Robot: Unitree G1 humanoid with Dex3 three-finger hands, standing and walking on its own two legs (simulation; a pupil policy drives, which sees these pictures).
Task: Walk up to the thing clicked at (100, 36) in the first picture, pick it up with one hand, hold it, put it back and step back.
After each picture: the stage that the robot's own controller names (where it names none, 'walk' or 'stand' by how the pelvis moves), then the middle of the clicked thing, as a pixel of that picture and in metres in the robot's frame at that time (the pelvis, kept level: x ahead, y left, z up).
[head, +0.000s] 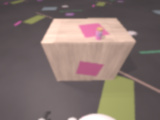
stand; (99, 33) +0.87 -0.03 +0.07
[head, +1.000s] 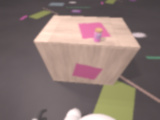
rise first; (97, 35) +0.76 +0.02 +0.10
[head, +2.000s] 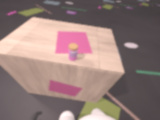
rise first; (72, 52) +0.48 +0.17 +0.10
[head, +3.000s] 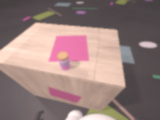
stand; (64, 61) +0.39 +0.21 +0.11
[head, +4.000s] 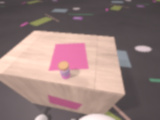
stand; (64, 70) +0.35 +0.20 +0.07
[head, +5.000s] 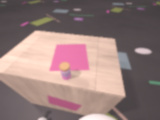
stand; (65, 71) +0.34 +0.19 +0.07
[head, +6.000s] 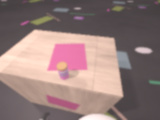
stand; (63, 71) +0.34 +0.21 +0.07
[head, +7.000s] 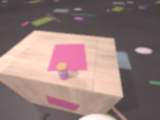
stand; (63, 71) +0.34 +0.21 +0.07
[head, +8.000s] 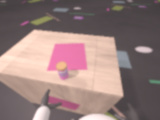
rise first; (62, 71) +0.34 +0.22 +0.07
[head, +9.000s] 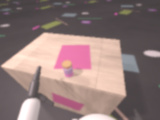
go down; (67, 69) +0.36 +0.21 +0.07
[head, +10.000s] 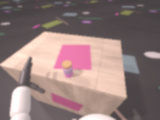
go down; (67, 69) +0.36 +0.20 +0.08
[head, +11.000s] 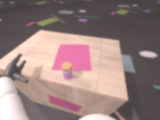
go down; (67, 71) +0.35 +0.19 +0.08
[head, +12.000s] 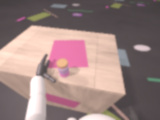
close in; (63, 68) +0.35 +0.20 +0.09
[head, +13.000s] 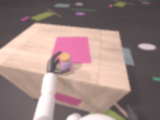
close; (66, 63) +0.38 +0.19 +0.12
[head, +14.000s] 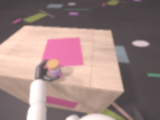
lift; (55, 69) +0.32 +0.22 +0.12
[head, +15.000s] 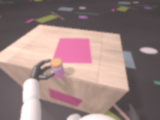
lift; (58, 68) +0.33 +0.24 +0.12
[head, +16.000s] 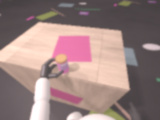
lift; (62, 64) +0.36 +0.21 +0.12
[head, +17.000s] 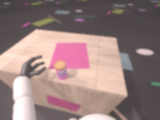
lift; (61, 70) +0.33 +0.21 +0.10
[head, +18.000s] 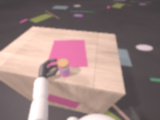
lift; (64, 68) +0.35 +0.20 +0.10
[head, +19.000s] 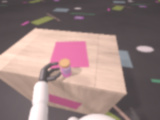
lift; (65, 68) +0.35 +0.19 +0.10
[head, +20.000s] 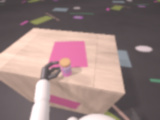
lift; (66, 67) +0.36 +0.19 +0.10
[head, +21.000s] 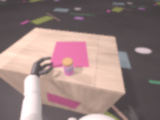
lift; (68, 67) +0.37 +0.18 +0.09
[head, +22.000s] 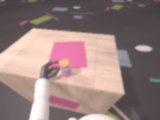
lift; (65, 68) +0.36 +0.19 +0.09
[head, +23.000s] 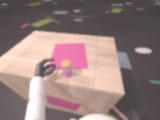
lift; (66, 69) +0.36 +0.18 +0.09
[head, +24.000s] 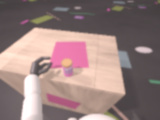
lift; (67, 68) +0.36 +0.18 +0.09
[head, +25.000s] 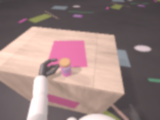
lift; (65, 67) +0.36 +0.19 +0.09
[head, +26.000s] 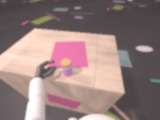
lift; (66, 67) +0.36 +0.19 +0.09
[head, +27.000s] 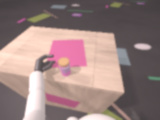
lift; (64, 67) +0.36 +0.19 +0.10
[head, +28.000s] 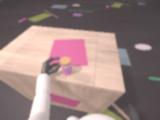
lift; (66, 66) +0.37 +0.18 +0.10
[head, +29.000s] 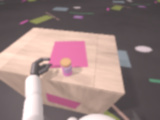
lift; (66, 67) +0.36 +0.19 +0.09
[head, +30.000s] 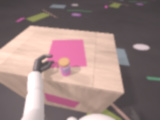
lift; (65, 67) +0.36 +0.19 +0.09
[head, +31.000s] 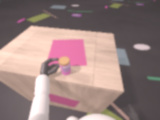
lift; (65, 66) +0.37 +0.19 +0.10
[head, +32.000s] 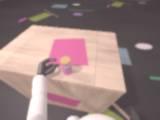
lift; (66, 66) +0.37 +0.18 +0.10
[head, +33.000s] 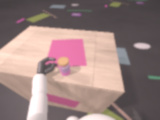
lift; (64, 66) +0.36 +0.19 +0.10
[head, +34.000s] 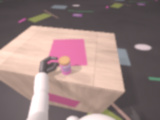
lift; (65, 66) +0.37 +0.19 +0.10
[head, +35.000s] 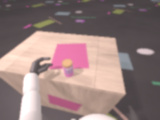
lift; (68, 68) +0.37 +0.18 +0.09
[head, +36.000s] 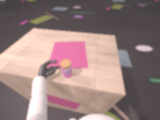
lift; (66, 68) +0.36 +0.18 +0.09
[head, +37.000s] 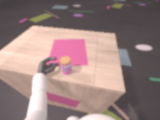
lift; (66, 65) +0.37 +0.18 +0.10
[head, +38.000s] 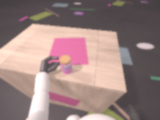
lift; (66, 65) +0.37 +0.18 +0.11
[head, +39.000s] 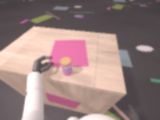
lift; (66, 66) +0.36 +0.18 +0.10
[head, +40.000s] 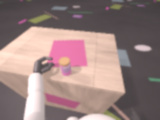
lift; (65, 66) +0.36 +0.19 +0.10
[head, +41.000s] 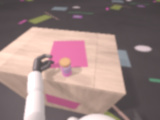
lift; (66, 67) +0.36 +0.19 +0.10
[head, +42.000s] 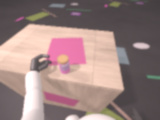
lift; (64, 64) +0.37 +0.19 +0.11
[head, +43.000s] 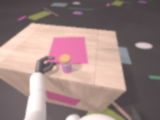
lift; (66, 64) +0.37 +0.18 +0.11
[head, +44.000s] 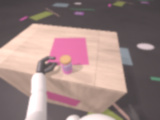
lift; (66, 65) +0.37 +0.18 +0.11
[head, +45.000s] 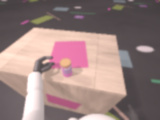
lift; (66, 68) +0.36 +0.18 +0.10
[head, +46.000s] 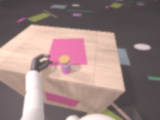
close; (65, 65) +0.37 +0.19 +0.11
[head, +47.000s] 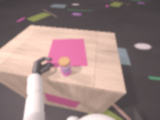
close; (65, 67) +0.36 +0.18 +0.10
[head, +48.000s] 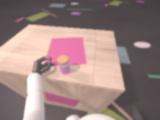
lift; (64, 65) +0.37 +0.19 +0.11
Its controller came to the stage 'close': yes
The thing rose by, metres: 0.00
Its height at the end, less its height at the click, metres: +0.00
